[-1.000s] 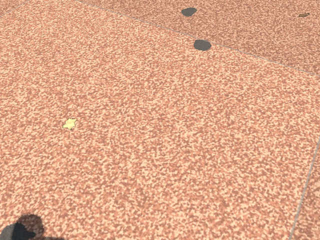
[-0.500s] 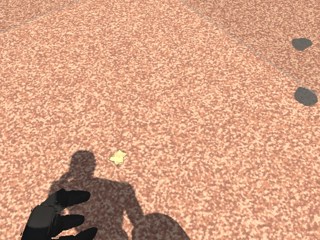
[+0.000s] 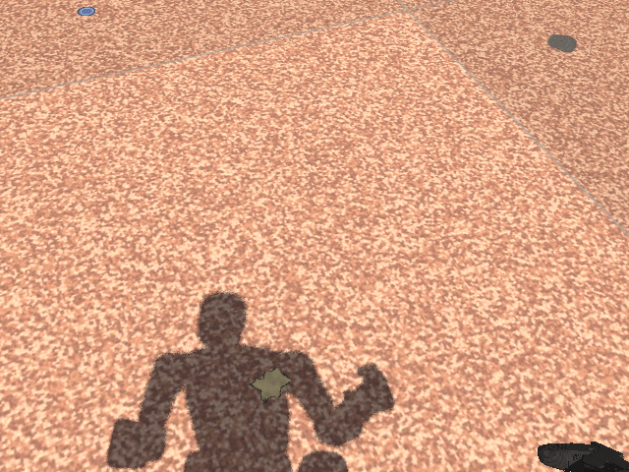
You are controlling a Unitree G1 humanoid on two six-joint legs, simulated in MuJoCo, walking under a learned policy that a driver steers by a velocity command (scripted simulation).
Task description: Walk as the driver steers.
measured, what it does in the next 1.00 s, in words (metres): steps on the spot, turning right: right foot, then left foot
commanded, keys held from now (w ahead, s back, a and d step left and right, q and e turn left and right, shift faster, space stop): e+shift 0.50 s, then q+shift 0.50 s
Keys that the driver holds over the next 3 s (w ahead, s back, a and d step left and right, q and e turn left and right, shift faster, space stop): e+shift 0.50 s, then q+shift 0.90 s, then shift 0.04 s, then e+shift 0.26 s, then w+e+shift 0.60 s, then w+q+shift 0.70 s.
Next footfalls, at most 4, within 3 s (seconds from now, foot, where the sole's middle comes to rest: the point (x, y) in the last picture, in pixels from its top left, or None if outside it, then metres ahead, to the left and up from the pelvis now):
0.34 right None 0.03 -0.16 -0.77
0.76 left None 0.15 0.04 -0.77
1.06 right None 0.04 -0.18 -0.77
1.56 left None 0.06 0.09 -0.77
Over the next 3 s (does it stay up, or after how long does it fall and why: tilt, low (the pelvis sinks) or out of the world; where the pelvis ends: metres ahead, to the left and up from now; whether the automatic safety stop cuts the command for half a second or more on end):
stays up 0.82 -0.43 0.00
